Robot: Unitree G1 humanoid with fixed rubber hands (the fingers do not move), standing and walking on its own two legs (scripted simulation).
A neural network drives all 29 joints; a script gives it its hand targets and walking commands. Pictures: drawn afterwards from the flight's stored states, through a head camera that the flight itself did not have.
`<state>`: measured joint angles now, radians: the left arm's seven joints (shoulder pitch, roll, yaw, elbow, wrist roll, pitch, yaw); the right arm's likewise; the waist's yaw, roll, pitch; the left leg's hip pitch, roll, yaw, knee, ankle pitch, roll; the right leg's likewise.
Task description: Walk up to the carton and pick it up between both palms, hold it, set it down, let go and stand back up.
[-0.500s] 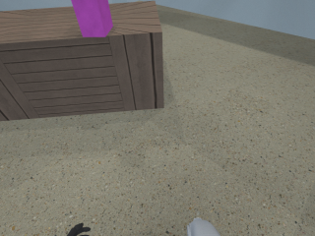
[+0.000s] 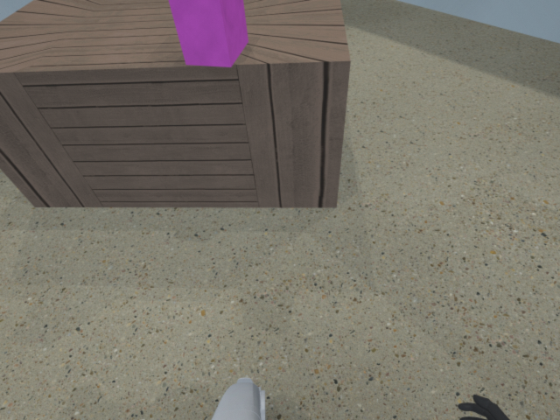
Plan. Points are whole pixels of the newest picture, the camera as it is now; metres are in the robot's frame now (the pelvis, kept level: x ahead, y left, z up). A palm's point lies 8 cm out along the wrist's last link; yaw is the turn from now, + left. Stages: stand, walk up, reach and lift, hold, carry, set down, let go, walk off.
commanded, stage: walk up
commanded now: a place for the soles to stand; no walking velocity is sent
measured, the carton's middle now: (210, 11) +1.26 +0.33 +0.09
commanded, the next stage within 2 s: none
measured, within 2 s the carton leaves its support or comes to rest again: neither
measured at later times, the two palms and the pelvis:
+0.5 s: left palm (143, 266) +0.39 +0.33 -0.08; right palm (424, 394) +0.20 -0.17 -0.13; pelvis +0.23 +0.09 -0.01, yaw -1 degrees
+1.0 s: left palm (100, 270) +0.41 +0.44 -0.12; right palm (348, 207) +0.56 -0.08 -0.10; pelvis +0.43 +0.17 -0.01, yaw +5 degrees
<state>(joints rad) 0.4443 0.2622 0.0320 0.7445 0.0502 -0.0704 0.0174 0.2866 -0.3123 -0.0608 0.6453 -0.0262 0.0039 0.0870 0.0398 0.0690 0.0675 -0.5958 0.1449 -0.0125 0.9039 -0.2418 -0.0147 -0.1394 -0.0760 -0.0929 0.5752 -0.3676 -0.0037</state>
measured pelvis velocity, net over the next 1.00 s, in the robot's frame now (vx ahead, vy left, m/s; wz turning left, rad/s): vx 0.43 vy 0.17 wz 0.08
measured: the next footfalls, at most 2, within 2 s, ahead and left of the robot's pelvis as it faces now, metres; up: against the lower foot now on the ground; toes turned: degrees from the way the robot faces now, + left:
left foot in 0.10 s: +0.22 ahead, +0.19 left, +0.00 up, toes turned +7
right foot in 0.54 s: +0.41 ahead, -0.02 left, +0.00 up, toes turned -6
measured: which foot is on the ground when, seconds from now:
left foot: up 0.00-0.08, down 0.10-0.58, up 0.60-0.98, down 1.00-1.00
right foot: down 0.00-0.12, up 0.14-0.52, down 0.54-1.00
